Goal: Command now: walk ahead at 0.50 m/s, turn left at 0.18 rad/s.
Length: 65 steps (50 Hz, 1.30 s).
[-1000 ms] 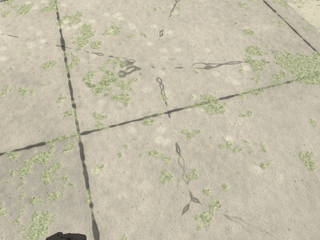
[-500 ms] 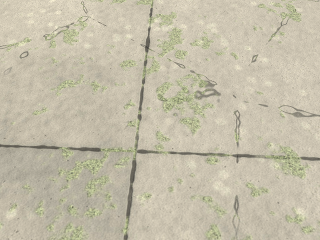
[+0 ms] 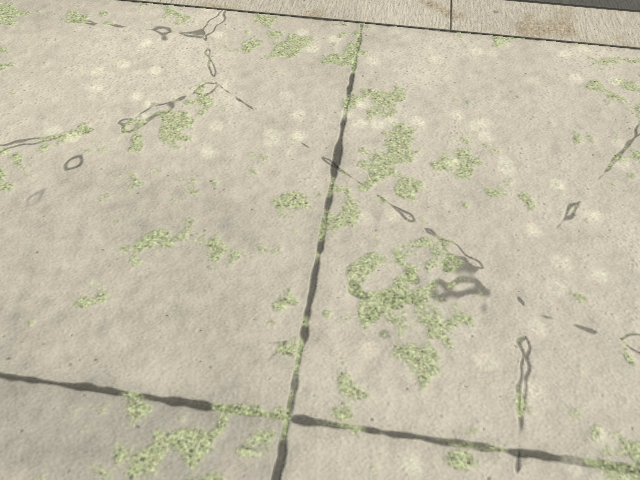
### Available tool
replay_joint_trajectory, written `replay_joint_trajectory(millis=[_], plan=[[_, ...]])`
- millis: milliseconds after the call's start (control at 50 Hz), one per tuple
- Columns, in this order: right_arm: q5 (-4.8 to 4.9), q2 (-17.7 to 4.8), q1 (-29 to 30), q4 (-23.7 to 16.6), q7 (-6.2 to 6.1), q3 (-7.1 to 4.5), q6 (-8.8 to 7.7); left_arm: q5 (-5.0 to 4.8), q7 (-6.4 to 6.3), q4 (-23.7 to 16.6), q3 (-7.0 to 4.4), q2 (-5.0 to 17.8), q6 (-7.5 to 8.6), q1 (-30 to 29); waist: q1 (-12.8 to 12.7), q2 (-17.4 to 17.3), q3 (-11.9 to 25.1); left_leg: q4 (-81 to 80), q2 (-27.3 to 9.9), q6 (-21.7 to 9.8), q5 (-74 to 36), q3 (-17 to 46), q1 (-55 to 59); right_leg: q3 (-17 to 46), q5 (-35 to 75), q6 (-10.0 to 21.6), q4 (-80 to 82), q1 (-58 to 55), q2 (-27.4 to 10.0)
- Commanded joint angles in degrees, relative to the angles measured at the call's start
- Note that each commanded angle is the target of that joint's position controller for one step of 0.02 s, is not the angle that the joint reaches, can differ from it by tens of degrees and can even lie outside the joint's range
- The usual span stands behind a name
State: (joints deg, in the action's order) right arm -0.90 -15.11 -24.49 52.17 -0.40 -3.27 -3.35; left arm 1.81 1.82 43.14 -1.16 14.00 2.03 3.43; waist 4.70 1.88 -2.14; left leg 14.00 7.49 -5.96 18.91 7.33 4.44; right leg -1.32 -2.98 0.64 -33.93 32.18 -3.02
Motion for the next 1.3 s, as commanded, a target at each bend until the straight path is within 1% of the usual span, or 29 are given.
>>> replay_joint_trajectory(millis=[20,40,60,80,100,120,140,180,240,380,480,540,580,600,620,640,660,680,720,800,1000,1060,1100,1140,1160,1180,1200,1240,1300], plan=[[-0.36,-10.1,0.37,-1.84,-0.66,-1.98,-0.81,-0.28,-0.72,-2.71,-2.2,7.23,1.59,2.9,-4.78,-6.47,1.01,8.06,-16.7,-3.37,-49.91,5.68,-1.64,-1.0,-5.75,3.1,3.95,-10.74,3.58],[-0.38,-10.1,1.08,-1.67,-0.4,-1.88,-0.85,-0.22,-1.37,-0.03,-2.81,8.14,2.06,11.21,-8.78,-4.35,5.27,18.11,-14.12,-2.34,-52.16,3.25,-3.23,-1.67,-4.66,4.44,7.64,-20.81,4.61],[-0.07,-7.99,0.81,-2.67,-0.12,-1.15,-1.14,0.84,-2.25,1.56,-3.68,11.14,2.59,20.24,-12.27,-0.55,11.81,32.41,-11.3,-1.38,-39.78,1.26,-11.59,7.3,-9.55,7.03,8.68,-34.4,-3.98],[2.15,-2.83,-6.59,-3.48,0.26,-0.21,-1.18,1.71,-2.3,2.31,-5.51,18.01,2.33,25.1,-10.11,13.3,19.31,53.96,-0.67,1.6,-5.62,-4.19,-29.95,34.79,-15.44,15.19,12.89,-49.53,-19.59],[0.2,-6.61,-5.13,-2.49,0.0,-0.7,-1.04,0.0,-1.61,2.67,-4.76,13.82,1.55,21.24,-8.59,8.02,15.9,58.9,-1.22,0.71,9.25,-0.34,-36.92,43.75,-18.28,15.35,18.8,-45.26,-20.02],[-0.28,-7.12,-0.69,-3.07,0.21,-0.95,-0.85,-0.76,-1.37,1.62,-3.81,9.89,1.41,15.37,-6.72,2.62,6.85,59.49,-4.66,0.51,4.58,0.06,-38.56,34.45,-20.45,14.46,19.1,-36.55,-18.13],[-0.39,-6.31,2.58,-3.73,0.65,-0.55,-0.92,-0.63,-1.12,1.41,-3.04,6.9,1.66,12.13,-6.12,-0.7,3.09,56.54,-6.84,0.63,0.96,-0.53,-37.72,27.61,-16.33,13.2,20.79,-30.39,-15.34],[-1.23,-5.07,3.37,-3.96,1.34,-0.26,0.06,-0.72,-1.38,2.9,-2.23,4.91,2.28,11.5,-4.01,2.21,0.48,51.53,-9.47,1.45,-1.15,-2.17,-34.55,18.06,-7.42,10.51,23.2,-24.29,-10.51],[-1.56,-3.67,3.73,-3.64,2.05,0.2,1.14,-1.31,-1.12,5.28,-2.45,5.87,3.56,14.78,-3.24,2.69,0.92,48.87,-10.46,2.97,-3.55,-4.56,-34.76,12.98,2.19,11.24,24.97,-23.81,-9.1],[-0.97,-1.51,20.04,-8.45,2.63,1.68,1.03,-1.59,-1.02,9.17,-2.46,6.22,3.54,20.55,-6.39,1.96,-2.18,29.4,-12.34,5.63,-16.4,-9.58,-39.82,5.3,9.67,10.26,27.48,-27.06,-5.87],[-0.66,-2.07,26.27,-10.3,2.27,1.91,0.66,-1.05,-1.59,11.56,-2.51,7.03,3.23,24.08,-7.87,2.25,-2.71,20.37,-10.54,3.85,-16.73,-10.78,-37.29,5.04,16.06,9.82,24.59,-33.27,-8.55],[-0.88,-3.32,23.55,-9.77,1.72,1.26,0.05,-0.76,-2.15,12.31,-2.66,7.74,2.79,23.04,-5.62,2.32,-1.57,16.72,-8.41,1.4,-10.76,-10.9,-30.95,5.28,27.79,8.75,18.04,-36.14,-9.85],[-1.71,-5.75,8.43,-4.82,0.7,-0.11,-1.14,-1.08,-2.12,12.29,-2.43,7.6,2.47,21.66,0.97,-0.33,6.46,11.24,-7.27,-1.18,-11.77,-10.4,-10.89,3.16,31.21,6.97,0.72,-31.02,-6.27],[-3.13,-10.58,-1.93,-3.28,-0.17,-1.41,-1.66,-1.57,-1.96,10.03,-1.65,5.23,2.68,21.16,4.35,-6.48,14.36,10.36,-20.62,-4.09,-7.09,3.46,4.26,1.01,12.2,5.86,-16.11,-19.41,-2.78],[-2.82,-15.17,-2.47,-2.95,-0.04,-2.67,-0.99,-3.28,-1.96,9.71,-0.67,-0.3,2.37,28.86,0.54,-18.86,20.12,3.8,-34.63,-10.51,-3.29,27.43,15.36,-1.31,-27.85,4.16,-33.65,-1.01,6.92],[-0.98,-10.47,1.7,-3.86,0.26,-1.88,-0.42,-1.47,-2.52,10.9,-2.56,7.16,1.57,24.26,0.35,-6.96,13.9,1.84,-31.56,-8.52,2.04,25.73,8.29,4.67,-25.22,5.03,-36.93,2.68,3.39],[-0.66,-6.94,7.29,-4.53,0.38,-0.81,-0.56,-1.55,-2.04,9.95,-2.81,6.45,1.7,20.62,-1.7,-5.69,6.28,-0.22,-29.0,-6.73,0.62,16.76,0.2,5.31,-19.65,5.2,-35.41,2.78,1.2],[-0.72,-4.46,9.81,-4.53,0.56,-0.23,-0.99,-1.64,-1.72,9.98,-2.52,4.78,1.62,19.31,-2.89,-4.98,2.84,-2.7,-26.45,-5.06,-4.39,10.41,-5.55,4.94,-16.23,4.9,-33.15,0.98,-0.59],[-0.37,-2.68,10.54,-3.58,0.07,0.28,-1.79,-0.36,-0.91,10.63,-2.59,3.4,0.15,19.91,-5.13,-6.89,0.55,-4.97,-22.79,-2.3,-10.41,1.55,-11.27,4.28,-13.59,3.76,-30.8,-2.4,-2.05],[0.33,-3.74,7.19,-1.79,-0.18,-0.18,-3.4,-0.22,0.26,8.87,-2.77,1.93,-1.51,15.34,-5.95,-5.82,-0.43,-6.82,-21.94,-2.02,-18.69,-6.46,-10.91,3.03,-7.83,2.44,-29.76,2.13,-2.8],[-0.15,-4.48,-0.44,2.23,-1.08,-0.34,-2.72,0.08,1.79,1.39,-1.28,0.54,-1.3,-3.08,-2.48,-5.41,-4.38,-4.71,-21.95,-0.97,-33.44,-18.96,-2.94,-5.03,2.5,3.82,-5.71,4.29,-0.81],[-0.4,-5.89,-0.44,2.76,-1.62,-0.69,-1.82,0.29,1.64,0.82,-1.69,1.62,-1.29,-2.33,-3.9,-6.54,-2.79,2.24,-23.03,-0.37,-51.51,-21.63,1.95,-7.61,-4.28,6.9,-2.83,-0.15,2.47],[-0.58,-7.71,0.52,2.59,-1.85,-1.23,-0.89,0.34,1.1,2.26,-2.56,3.11,-1.24,3.69,-6.83,-7.83,1.17,13.62,-23.42,-0.3,-64.71,-22.72,3.37,-9.1,-10.85,9.65,-2.06,-7.48,6.37],[-0.33,-8.57,2.0,1.32,-1.37,-1.52,-0.04,1.01,0.0,6.53,-4.76,7.05,-0.36,18.3,-13.53,-4.3,9.11,38.15,-22.22,1.56,-51.85,-23.39,-6.69,-4.17,-11.29,13.66,5.85,-27.44,6.99],[0.5,-3.03,0.85,-2.02,-0.62,-0.4,-0.38,1.38,-0.94,6.61,-6.74,13.9,-0.48,21.07,-12.19,6.62,14.2,58.98,-15.32,4.55,-12.83,-23.3,-28.27,20.1,-15.29,19.98,7.93,-44.15,-9.34],[0.32,-4.73,4.6,-5.51,0.1,-0.91,-1.09,-0.38,-0.82,5.47,-7.21,16.72,-1.09,19.73,-10.84,7.35,17.26,70.6,-5.4,6.15,12.71,-11.31,-42.54,45.44,-10.87,25.68,16.99,-49.32,-17.22],[-0.07,-5.38,10.54,-6.72,0.39,-0.9,-1.7,-1.18,-1.2,6.03,-6.82,15.01,-1.5,17.97,-10.85,0.43,9.69,69.21,-9.92,5.55,6.65,-5.59,-48.13,35.97,-8.61,23.41,18.33,-44.71,-15.57],[0.1,-4.62,9.28,-5.86,0.33,-0.66,-2.4,-1.42,-1.75,5.77,-5.44,9.51,-0.96,12.42,-5.82,-4.19,0.97,58.6,-13.82,5.5,-0.38,-5.89,-43.22,23.88,1.8,18.06,20.02,-30.86,-10.36],[-2.03,-3.72,7.12,-5.71,0.72,-0.56,0.54,-2.13,-1.91,5.39,-4.52,7.52,0.75,11.06,-2.75,-2.34,2.17,52.15,-14.63,7.82,-1.43,-6.21,-36.01,16.6,12.7,16.22,20.72,-24.18,-4.97]])
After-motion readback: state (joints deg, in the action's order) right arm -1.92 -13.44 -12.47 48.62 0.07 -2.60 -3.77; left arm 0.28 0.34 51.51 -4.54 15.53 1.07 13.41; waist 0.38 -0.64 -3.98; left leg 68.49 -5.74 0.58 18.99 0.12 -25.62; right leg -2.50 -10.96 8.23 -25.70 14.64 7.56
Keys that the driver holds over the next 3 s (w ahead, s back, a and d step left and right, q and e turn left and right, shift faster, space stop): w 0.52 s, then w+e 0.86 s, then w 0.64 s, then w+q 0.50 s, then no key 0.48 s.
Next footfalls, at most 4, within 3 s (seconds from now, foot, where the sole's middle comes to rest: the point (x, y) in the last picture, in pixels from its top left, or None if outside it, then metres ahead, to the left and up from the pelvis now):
0.06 right None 0.20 -0.11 -0.77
0.58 left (267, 477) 0.48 0.09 -0.77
1.14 right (356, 357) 0.73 -0.12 -0.77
1.68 left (337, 235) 1.09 -0.11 -0.77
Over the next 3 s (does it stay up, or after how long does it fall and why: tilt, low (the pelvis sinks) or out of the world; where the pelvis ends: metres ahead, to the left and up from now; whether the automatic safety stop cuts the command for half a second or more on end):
stays up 1.41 -0.36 0.00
